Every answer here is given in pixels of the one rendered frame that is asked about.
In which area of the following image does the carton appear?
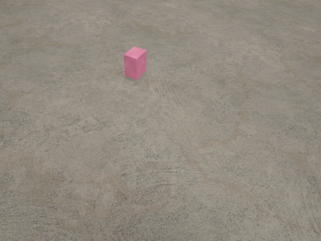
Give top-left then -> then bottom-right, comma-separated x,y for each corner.
124,46 -> 146,80

